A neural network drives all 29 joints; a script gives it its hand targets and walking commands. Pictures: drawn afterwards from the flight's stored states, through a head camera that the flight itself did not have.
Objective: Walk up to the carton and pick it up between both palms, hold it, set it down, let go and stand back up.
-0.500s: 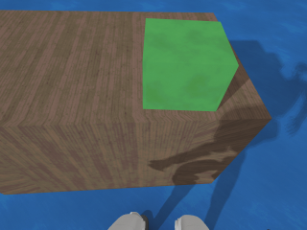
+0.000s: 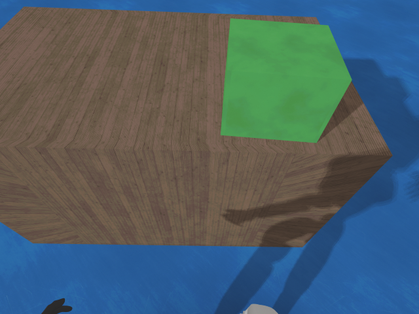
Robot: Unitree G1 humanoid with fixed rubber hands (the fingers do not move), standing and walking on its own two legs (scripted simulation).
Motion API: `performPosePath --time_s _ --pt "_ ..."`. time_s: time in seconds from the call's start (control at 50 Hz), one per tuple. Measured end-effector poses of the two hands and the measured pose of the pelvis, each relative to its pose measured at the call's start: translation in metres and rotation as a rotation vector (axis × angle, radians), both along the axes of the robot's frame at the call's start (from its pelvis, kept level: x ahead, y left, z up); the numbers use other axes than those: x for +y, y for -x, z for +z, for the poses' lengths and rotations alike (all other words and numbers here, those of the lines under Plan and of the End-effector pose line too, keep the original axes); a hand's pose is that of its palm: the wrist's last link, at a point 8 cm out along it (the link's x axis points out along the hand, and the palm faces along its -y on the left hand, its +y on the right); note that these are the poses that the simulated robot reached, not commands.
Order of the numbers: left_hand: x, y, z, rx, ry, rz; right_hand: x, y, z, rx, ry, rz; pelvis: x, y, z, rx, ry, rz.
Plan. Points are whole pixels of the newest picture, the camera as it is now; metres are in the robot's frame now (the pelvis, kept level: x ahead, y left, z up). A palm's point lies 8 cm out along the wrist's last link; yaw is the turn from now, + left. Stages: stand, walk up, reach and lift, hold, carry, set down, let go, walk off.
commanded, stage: walk up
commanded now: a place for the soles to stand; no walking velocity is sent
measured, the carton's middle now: (273, 80) +0.64 -0.16 +0.07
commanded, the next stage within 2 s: none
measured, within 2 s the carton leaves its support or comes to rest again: neither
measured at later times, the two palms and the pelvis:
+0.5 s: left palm (69, 313) +0.13 +0.26 -0.09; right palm out of the picture +0.11 -0.37 -0.10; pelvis +0.07 -0.05 +0.00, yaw +2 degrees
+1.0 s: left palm out of the picture +0.12 +0.28 -0.12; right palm out of the picture +0.11 -0.35 -0.07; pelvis +0.07 -0.03 +0.00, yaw +1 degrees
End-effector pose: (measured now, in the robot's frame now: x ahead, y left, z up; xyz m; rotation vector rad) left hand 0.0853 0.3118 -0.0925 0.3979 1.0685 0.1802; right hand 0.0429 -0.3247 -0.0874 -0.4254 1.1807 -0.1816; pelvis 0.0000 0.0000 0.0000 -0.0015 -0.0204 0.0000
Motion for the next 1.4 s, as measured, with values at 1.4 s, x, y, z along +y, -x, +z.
performPosePath --time_s 1.4 --pt "-0.031 -0.042 0.002 0.043 0.008 0.041 -0.022 -0.086 -0.001 -0.07 -0.016 0.032 -0.034 -0.06 0.007 0.004 0.006 0.02"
